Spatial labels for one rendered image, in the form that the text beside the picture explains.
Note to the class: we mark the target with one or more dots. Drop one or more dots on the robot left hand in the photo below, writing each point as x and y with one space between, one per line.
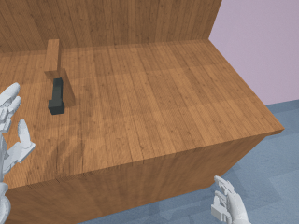
9 104

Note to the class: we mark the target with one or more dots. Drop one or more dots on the tap lever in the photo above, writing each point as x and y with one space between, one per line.
56 104

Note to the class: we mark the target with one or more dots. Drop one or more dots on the left robot forearm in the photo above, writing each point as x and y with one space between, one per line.
5 205

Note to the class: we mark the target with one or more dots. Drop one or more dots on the counter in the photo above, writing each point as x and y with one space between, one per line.
152 110

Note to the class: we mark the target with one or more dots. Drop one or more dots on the robot right hand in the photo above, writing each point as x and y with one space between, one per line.
229 208

